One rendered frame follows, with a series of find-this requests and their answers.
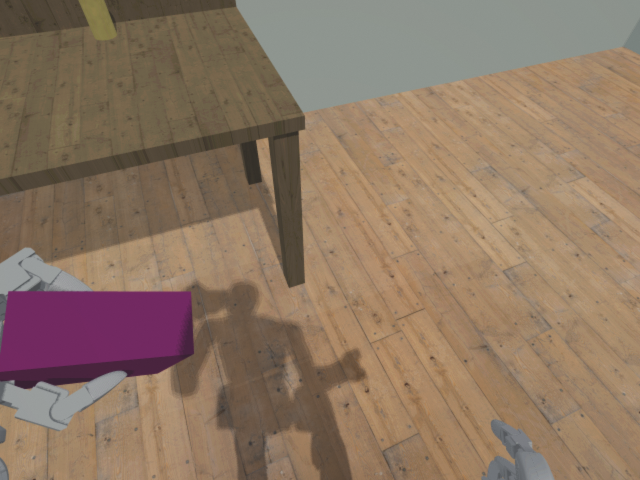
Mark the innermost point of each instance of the robot left hand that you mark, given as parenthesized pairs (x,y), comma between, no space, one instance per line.
(45,405)

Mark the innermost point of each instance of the table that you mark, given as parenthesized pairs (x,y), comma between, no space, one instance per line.
(181,77)

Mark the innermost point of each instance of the sponge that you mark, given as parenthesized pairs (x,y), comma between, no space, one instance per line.
(66,337)

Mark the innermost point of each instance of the robot right hand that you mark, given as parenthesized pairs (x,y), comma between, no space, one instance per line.
(529,465)

